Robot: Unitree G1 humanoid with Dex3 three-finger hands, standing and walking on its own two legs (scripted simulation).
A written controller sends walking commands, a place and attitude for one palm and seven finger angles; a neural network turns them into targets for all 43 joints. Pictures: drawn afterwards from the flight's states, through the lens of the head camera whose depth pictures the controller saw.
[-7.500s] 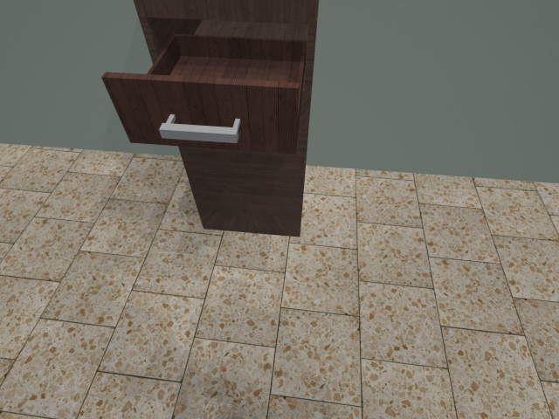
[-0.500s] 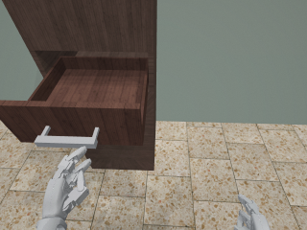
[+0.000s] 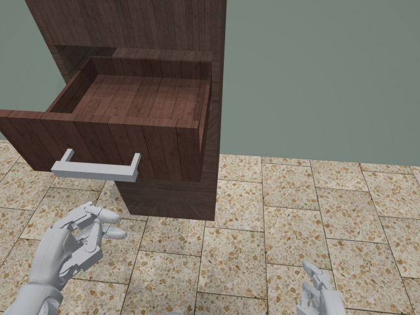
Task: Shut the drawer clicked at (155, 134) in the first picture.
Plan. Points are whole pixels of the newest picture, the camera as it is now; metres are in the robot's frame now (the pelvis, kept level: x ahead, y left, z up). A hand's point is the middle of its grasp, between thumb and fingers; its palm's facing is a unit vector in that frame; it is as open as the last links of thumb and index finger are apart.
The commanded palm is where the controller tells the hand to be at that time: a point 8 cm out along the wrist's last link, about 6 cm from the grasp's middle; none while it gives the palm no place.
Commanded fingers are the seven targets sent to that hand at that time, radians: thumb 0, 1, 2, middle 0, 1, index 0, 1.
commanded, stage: raise the hand and make a fist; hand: left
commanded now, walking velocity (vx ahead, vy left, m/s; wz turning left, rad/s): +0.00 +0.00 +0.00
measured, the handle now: (99, 163) +0.38 +0.24 +0.09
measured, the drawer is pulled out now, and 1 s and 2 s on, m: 0.27 0.27 0.27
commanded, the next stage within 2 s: bring the fist close to the handle in 1.14 s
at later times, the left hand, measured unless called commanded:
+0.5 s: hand (62, 240) +0.20 +0.22 +0.14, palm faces +0.03 -1.00 -0.09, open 3.1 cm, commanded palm +0.15 +0.27 +0.16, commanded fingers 0.00 0.90 0.90 -1.40 -1.60 -1.40 -1.60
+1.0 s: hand (45, 235) +0.19 +0.22 +0.17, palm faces +0.06 -0.99 -0.13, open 3.3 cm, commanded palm +0.15 +0.27 +0.19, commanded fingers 0.00 0.90 0.90 -1.40 -1.60 -1.40 -1.60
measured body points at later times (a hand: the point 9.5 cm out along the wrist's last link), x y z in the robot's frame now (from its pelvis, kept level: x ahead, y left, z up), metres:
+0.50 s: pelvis +0.03 +0.02 +0.02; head +0.01 +0.02 +0.47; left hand +0.19 +0.27 +0.15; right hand +0.25 -0.18 -0.01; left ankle +0.02 +0.12 -0.69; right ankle +0.03 -0.09 -0.69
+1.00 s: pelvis +0.02 +0.00 +0.04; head -0.01 -0.01 +0.49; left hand +0.18 +0.27 +0.18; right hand +0.22 -0.21 -0.01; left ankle +0.02 +0.12 -0.69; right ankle +0.03 -0.09 -0.69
